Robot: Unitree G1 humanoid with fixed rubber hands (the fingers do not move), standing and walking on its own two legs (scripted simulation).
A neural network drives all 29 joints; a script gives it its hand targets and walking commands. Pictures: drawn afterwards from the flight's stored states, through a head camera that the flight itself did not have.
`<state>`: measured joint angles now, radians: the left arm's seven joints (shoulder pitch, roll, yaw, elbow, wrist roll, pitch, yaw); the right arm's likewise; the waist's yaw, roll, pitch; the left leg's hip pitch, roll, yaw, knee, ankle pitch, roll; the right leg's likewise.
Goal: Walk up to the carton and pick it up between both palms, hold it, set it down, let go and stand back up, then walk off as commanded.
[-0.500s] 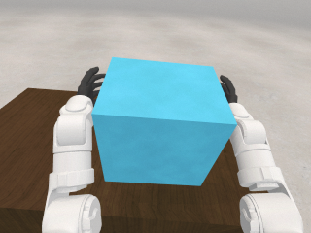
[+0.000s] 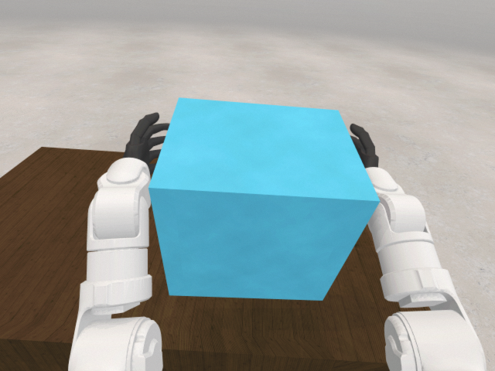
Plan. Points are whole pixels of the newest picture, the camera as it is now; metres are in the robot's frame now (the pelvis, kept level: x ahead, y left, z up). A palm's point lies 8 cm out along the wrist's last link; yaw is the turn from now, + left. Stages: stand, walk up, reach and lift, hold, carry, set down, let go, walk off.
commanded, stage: hold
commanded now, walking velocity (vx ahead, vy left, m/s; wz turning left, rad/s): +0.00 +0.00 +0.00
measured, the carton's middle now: (253, 203) +0.33 -0.02 +0.19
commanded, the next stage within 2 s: none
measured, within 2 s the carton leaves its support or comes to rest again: neither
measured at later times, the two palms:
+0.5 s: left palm (135, 161) +0.35 +0.15 +0.25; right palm (358, 169) +0.35 -0.19 +0.24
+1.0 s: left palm (144, 161) +0.35 +0.14 +0.25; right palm (365, 173) +0.35 -0.20 +0.23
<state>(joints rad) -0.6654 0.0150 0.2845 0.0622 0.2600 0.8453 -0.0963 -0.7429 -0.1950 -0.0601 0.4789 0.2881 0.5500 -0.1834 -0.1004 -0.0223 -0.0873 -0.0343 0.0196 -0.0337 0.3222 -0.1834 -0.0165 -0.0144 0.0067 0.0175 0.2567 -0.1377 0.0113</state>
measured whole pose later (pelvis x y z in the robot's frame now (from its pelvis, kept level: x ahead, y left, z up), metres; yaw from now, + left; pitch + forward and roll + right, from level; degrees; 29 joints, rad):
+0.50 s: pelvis -0.01 -0.01 +0.00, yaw +1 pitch -5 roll -1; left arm -0.71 0.04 0.31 0.13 0.23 0.81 -0.10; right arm -0.78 -0.17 -0.08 0.51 0.25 0.54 -0.19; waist -0.09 -0.03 -0.10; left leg -0.06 0.02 -0.04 0.31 -0.16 -0.02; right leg -0.05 0.01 0.01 0.27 -0.14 0.00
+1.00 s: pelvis +0.00 +0.00 +0.00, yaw +0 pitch -5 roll -1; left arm -0.70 0.01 0.30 0.10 0.26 0.84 -0.09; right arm -0.77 -0.20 -0.06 0.51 0.27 0.55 -0.18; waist -0.09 -0.01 -0.08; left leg -0.05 0.02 -0.03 0.31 -0.17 -0.02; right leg -0.04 0.01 0.03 0.27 -0.14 0.01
